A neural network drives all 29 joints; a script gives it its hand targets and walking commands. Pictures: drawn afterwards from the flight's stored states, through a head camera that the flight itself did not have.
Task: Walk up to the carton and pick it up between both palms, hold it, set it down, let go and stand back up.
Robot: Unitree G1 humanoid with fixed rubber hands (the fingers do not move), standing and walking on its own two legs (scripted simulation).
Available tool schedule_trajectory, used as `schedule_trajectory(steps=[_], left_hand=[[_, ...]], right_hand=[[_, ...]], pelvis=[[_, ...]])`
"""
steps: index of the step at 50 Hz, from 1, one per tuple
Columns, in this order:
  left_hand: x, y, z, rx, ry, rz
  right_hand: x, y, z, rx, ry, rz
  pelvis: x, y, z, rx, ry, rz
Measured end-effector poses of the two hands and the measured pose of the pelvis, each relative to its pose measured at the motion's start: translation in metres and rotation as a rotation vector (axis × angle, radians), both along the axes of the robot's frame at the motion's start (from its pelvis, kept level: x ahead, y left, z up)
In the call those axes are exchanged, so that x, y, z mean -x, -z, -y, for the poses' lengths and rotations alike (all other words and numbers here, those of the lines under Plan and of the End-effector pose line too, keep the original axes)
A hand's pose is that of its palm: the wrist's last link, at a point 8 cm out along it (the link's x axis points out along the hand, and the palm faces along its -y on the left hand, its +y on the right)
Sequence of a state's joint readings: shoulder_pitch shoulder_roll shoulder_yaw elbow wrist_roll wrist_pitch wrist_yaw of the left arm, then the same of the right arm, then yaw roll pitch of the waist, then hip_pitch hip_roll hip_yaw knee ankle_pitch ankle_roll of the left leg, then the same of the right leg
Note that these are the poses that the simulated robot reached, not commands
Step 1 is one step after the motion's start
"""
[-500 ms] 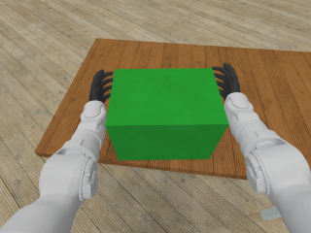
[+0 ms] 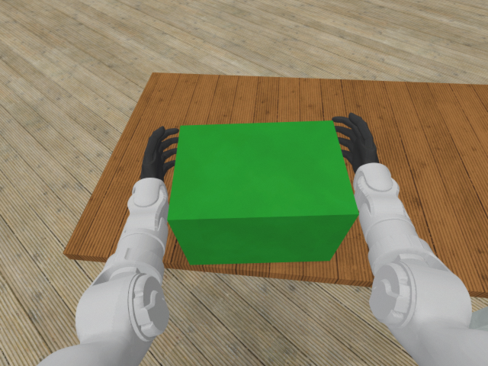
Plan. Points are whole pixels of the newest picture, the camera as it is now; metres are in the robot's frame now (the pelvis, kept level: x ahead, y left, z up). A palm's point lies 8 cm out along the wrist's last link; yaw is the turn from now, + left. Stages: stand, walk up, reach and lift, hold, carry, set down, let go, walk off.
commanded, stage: reach and lift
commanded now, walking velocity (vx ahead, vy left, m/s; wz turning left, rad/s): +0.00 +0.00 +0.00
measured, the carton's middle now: (258, 196) +0.40 -0.01 +0.03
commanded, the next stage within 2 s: none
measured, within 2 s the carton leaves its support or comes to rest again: leaves its support in 0.78 s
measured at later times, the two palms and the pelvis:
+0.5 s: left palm (154, 175) +0.42 +0.17 +0.07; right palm (362, 162) +0.42 -0.18 +0.09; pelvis +0.02 +0.01 +0.00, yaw +0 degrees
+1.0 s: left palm (144, 176) +0.39 +0.18 +0.11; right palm (367, 173) +0.39 -0.18 +0.10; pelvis +0.00 +0.01 +0.00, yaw +1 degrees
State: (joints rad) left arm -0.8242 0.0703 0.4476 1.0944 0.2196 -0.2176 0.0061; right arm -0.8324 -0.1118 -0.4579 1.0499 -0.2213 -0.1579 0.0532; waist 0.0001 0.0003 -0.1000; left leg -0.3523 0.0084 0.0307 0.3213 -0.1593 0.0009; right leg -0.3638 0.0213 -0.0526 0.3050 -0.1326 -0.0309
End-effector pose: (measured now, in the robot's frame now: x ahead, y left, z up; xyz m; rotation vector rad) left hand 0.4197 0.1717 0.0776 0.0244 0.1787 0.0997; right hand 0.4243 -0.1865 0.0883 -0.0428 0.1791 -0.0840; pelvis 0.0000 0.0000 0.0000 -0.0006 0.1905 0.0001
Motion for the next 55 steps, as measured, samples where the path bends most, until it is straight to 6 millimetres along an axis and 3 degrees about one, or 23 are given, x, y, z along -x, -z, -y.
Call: schedule_trajectory(steps=[14, 35, 47, 55], left_hand=[[-0.003, 0.006, -0.002, 0.043, 0.009, -0.04], [0.007, 0.003, -0.006, 0.034, 0.003, -0.021], [0.023, -0.021, -0.006, 0.013, 0.01, 0.009], [0.033, -0.043, -0.004, 0.011, 0.016, 0.02]], right_hand=[[0.001, 0.003, -0.002, 0.036, 0.005, -0.027], [0.01, -0.001, -0.007, 0.066, -0.001, 0.011], [0.033, -0.007, -0.008, 0.05, 0.028, 0.045], [0.047, -0.024, -0.006, 0.033, 0.04, 0.056]], pelvis=[[-0.016, -0.001, -0.005, 0.002, 0.011, 0.052], [-0.018, -0.001, -0.008, 0.014, -0.009, 0.073], [-0.008, -0.001, -0.011, 0.018, -0.03, 0.127], [0.007, -0.002, -0.012, 0.013, -0.02, 0.16]])
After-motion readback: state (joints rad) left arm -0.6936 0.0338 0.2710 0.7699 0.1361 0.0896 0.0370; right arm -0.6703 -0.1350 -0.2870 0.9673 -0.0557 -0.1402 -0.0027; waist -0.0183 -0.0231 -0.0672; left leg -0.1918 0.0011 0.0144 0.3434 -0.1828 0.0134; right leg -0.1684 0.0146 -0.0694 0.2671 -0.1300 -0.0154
